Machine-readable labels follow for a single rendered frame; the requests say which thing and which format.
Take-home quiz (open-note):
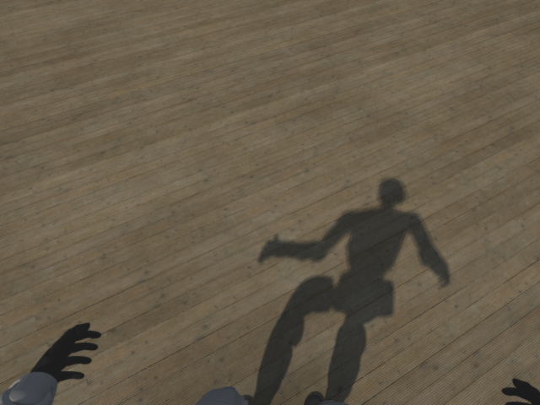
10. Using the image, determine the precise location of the robot left thigh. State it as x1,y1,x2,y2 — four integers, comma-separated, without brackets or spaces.
195,388,248,405

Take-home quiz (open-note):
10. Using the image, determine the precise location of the right robot hand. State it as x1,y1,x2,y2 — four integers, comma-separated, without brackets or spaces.
502,378,540,405

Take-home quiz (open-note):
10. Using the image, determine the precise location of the left robot hand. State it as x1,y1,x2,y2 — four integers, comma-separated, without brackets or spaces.
30,323,101,383

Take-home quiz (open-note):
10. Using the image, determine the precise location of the robot left forearm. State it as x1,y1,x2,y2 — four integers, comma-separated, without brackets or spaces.
0,372,57,405

